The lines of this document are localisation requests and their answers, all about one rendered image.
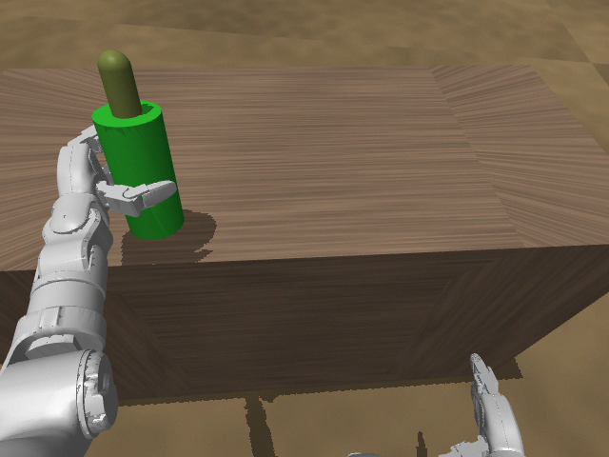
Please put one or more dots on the left robot hand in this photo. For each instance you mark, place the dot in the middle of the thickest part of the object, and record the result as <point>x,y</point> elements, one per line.
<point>78,170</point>

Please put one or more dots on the bottle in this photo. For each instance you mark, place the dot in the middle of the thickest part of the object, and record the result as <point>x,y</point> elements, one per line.
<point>133,137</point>

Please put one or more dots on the left robot arm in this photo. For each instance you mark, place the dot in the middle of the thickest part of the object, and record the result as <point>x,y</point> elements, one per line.
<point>56,384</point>

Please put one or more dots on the right robot hand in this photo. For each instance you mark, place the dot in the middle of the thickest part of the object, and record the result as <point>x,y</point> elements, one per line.
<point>494,416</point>

